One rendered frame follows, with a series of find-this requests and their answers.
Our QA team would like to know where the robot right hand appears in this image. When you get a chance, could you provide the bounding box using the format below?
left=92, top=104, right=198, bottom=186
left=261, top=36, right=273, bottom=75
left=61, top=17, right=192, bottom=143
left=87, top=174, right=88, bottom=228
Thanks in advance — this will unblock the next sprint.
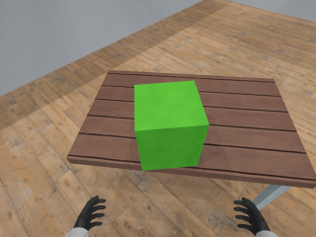
left=233, top=197, right=271, bottom=236

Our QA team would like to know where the carton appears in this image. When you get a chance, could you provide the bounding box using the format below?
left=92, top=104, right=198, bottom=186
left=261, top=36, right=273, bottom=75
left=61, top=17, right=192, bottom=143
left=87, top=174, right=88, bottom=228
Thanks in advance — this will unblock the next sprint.
left=134, top=80, right=209, bottom=171

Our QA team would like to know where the robot left forearm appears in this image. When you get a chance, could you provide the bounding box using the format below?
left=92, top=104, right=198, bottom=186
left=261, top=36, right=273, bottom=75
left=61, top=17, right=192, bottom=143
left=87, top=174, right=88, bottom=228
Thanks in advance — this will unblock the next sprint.
left=65, top=227, right=89, bottom=237

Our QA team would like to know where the table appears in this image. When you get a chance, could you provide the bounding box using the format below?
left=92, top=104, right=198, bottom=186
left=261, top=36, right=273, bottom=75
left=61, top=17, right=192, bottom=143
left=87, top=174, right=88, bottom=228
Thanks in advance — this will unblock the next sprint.
left=66, top=70, right=316, bottom=215

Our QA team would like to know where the robot left hand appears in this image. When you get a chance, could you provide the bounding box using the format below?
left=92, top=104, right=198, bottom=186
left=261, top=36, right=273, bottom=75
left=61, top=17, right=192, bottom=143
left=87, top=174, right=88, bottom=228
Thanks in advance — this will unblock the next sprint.
left=73, top=196, right=106, bottom=231

